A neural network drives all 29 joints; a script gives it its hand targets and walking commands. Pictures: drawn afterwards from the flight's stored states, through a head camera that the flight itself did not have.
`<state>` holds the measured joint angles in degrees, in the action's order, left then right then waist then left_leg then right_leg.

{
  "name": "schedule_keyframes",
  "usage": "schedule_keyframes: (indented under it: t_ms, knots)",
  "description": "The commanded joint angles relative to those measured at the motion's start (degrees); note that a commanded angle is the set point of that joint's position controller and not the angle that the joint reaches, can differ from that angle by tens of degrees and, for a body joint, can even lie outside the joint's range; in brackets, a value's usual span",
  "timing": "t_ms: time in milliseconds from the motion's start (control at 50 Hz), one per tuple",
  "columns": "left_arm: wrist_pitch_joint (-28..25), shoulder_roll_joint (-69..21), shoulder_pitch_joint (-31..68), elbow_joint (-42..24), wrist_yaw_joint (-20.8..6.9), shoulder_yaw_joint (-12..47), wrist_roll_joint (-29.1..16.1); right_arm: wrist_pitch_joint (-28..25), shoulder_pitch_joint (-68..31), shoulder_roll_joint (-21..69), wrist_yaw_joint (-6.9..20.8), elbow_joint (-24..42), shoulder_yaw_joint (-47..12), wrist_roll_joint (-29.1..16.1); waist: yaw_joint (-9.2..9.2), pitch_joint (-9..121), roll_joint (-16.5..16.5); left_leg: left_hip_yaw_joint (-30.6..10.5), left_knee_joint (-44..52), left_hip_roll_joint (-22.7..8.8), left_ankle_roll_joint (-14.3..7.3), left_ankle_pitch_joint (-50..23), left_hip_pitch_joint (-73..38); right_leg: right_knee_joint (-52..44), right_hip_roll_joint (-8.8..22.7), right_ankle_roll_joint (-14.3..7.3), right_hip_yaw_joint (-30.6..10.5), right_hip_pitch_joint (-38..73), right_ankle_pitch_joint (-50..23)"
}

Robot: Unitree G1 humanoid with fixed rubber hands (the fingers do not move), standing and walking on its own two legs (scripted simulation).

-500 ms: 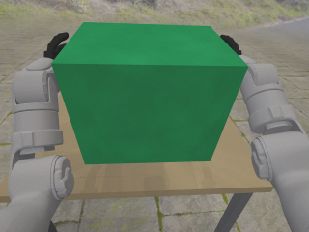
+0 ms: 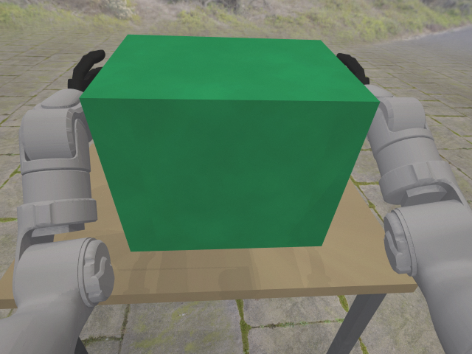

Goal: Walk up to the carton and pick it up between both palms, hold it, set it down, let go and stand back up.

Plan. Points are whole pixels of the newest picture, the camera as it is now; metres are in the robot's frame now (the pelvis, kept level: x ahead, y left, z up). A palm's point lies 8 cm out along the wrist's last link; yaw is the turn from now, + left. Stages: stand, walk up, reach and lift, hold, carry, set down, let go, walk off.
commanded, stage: hold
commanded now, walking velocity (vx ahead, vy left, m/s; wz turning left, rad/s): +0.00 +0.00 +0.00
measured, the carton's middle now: (227, 143) +0.36 +0.00 +0.25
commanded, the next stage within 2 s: set down in 0.46 s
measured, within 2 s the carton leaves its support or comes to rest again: neither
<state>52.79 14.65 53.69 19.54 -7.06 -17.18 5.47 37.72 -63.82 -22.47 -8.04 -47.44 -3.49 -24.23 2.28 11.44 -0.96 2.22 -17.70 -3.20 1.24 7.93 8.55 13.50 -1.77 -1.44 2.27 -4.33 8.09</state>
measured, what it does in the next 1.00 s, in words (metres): stands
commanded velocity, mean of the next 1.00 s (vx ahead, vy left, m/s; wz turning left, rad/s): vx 0.00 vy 0.00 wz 0.00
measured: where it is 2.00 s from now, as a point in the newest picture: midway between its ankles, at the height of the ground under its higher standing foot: outside the picture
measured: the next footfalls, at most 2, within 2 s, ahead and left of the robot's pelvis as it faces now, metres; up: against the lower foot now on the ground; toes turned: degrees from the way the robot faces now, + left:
none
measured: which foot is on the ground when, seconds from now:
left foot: down 0.00-1.00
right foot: down 0.00-1.00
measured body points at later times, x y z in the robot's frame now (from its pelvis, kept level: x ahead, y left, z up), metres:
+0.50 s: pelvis +0.00 +0.00 +0.00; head -0.08 +0.02 +0.44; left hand +0.37 +0.21 +0.32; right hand +0.39 -0.20 +0.32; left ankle +0.02 +0.13 -0.75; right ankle -0.01 -0.10 -0.75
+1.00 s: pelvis +0.01 +0.01 +0.00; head -0.05 +0.04 +0.44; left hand +0.41 +0.22 +0.31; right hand +0.41 -0.18 +0.28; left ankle +0.02 +0.13 -0.75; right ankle -0.01 -0.10 -0.75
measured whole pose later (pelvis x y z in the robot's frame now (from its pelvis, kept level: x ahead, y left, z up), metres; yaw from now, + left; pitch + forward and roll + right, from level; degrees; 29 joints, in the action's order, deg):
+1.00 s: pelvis +0.01 +0.01 +0.00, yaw +2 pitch -5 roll +0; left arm 40.7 14.0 55.4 20.6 -12.4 -20.1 11.1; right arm 22.1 -54.8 -15.3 -4.8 -43.3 6.7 -14.2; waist 4.9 3.4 -4.5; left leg 1.1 -16.6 -1.3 0.5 8.6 2.6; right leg 14.0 0.0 -0.5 3.4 1.5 10.2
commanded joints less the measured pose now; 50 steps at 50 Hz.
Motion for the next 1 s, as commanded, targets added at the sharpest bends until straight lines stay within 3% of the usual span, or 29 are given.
schedule_keyframes:
  t_ms: [0, 520, 600, 700, 780, 860, 980]
  knots:
    - [-2.6, -24.8, 35.3, -6.0, -6.5, 15.7, -8.8, -1.7, -42.0, 30.2, 8.7, 19.4, -6.4, -9.3, 0.12, 14.7, 2.0, -2.1, 0.7, 3.4, -1.3, -10.2, -5.1, -0.6, -1.5, 0.9, -4.6, 3.6, -10.0]
    - [-3.6, -24.3, 37.1, -7.3, -6.6, 15.8, -9.6, -2.5, -42.9, 30.5, 8.7, 21.3, -5.8, -9.1, 0.56, 15.8, 1.8, -2.2, 0.4, 3.7, -1.4, -11.0, -5.9, -0.4, -1.4, 1.3, -4.3, 3.8, -10.8]
    - [-6.6, -22.8, 40.2, -5.2, -7.5, 14.1, -9.1, -5.1, -43.7, 30.7, 8.9, 21.0, -3.5, -5.9, 1.16, 14.8, 0.9, -2.0, 1.1, 4.1, -2.2, -8.7, -6.3, -0.9, -0.6, 1.7, -3.7, 3.2, -8.5]
    - [-10.9, -19.8, 37.9, 2.8, -10.7, 8.3, -2.8, -10.9, -38.5, 28.4, 9.7, 13.5, 1.6, 2.3, 1.91, 8.3, -0.1, -0.8, 3.3, 4.8, -3.3, -4.0, -6.5, -1.9, 0.6, 1.7, -2.4, 3.9, -1.0]
    - [-12.1, -19.2, 34.1, 5.1, -12.2, 6.8, 0.4, -14.5, -34.3, 25.6, 10.0, 12.1, 3.3, 5.8, 2.63, 4.1, -0.2, -0.2, 4.1, 4.9, -3.4, -3.7, -6.5, -1.7, 0.5, 1.5, -1.4, 4.9, -0.3]
    - [-12.6, -21.2, 30.8, 3.1, -11.8, 8.5, 0.7, -17.1, -32.1, 24.5, 10.1, 15.3, 2.9, 6.4, 3.31, 4.0, 0.5, -0.2, 3.2, 4.6, -2.6, -8.7, -9.0, -1.1, -0.2, 1.4, -0.5, 5.8, -3.9]
    - [-13.9, -24.3, 26.6, -8.5, -8.6, 14.3, -2.0, -21.0, -30.5, 24.4, 10.2, 27.0, -0.1, 4.9, 4.23, 12.7, 3.6, 0.0, -2.6, 4.8, 1.1, -26.3, -19.2, 0.8, -2.5, 0.9, 1.8, 6.6, -12.3]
